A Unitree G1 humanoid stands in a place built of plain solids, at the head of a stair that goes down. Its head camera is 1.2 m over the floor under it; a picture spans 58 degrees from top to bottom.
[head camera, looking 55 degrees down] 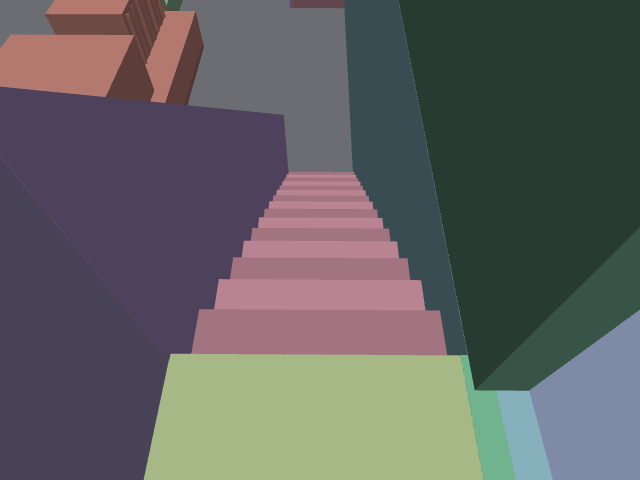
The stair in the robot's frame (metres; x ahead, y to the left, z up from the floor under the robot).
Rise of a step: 0.19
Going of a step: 0.23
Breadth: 0.85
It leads straight ahead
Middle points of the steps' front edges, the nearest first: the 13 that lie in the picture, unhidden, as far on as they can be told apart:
0.44 0.00 0.00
0.67 0.00 -0.19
0.91 0.00 -0.38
1.14 0.00 -0.57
1.37 0.00 -0.76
1.60 0.00 -0.95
1.83 -0.01 -1.15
2.07 -0.01 -1.34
2.30 -0.01 -1.53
2.53 -0.01 -1.72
2.76 -0.01 -1.91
2.99 -0.01 -2.10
3.23 -0.01 -2.29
